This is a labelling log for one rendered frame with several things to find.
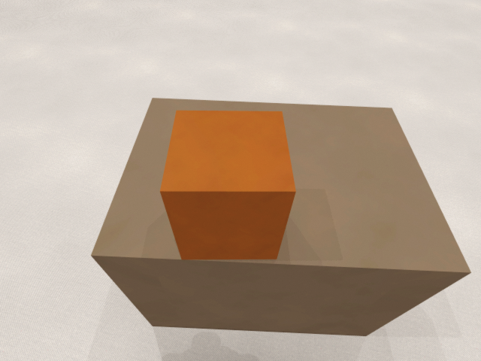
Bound pedestal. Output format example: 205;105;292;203
91;98;471;336

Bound carton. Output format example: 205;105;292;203
160;111;296;259

